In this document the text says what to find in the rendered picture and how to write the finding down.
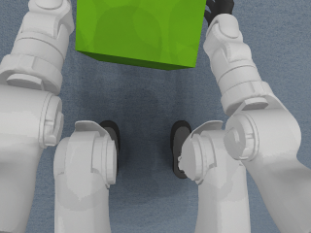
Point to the robot foot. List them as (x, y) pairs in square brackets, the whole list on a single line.
[(179, 132), (114, 133)]

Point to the right robot foot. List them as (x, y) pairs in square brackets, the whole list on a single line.
[(179, 132)]

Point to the robot left forearm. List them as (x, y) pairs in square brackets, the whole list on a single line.
[(40, 47)]

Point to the robot right upper arm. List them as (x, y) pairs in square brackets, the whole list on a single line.
[(266, 141)]

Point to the carton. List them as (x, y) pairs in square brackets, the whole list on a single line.
[(158, 34)]

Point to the left robot foot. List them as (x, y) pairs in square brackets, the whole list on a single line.
[(114, 133)]

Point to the robot right forearm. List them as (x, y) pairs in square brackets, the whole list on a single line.
[(235, 72)]

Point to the right robot hand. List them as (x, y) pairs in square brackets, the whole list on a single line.
[(217, 8)]

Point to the robot left upper arm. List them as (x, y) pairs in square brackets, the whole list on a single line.
[(30, 121)]

